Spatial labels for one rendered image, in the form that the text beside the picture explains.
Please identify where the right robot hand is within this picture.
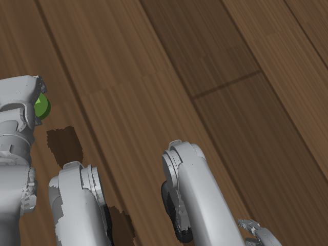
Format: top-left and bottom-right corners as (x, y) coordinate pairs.
(237, 219), (282, 246)

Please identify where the left robot arm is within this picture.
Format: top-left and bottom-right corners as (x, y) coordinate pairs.
(0, 100), (38, 246)

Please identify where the left robot foot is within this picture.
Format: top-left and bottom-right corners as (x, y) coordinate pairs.
(103, 204), (114, 246)

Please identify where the right robot foot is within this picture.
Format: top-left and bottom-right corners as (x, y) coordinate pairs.
(161, 180), (193, 243)

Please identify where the tin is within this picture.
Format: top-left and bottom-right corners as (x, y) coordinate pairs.
(34, 93), (51, 120)

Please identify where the left robot hand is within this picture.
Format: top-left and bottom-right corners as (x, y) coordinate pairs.
(0, 75), (47, 126)

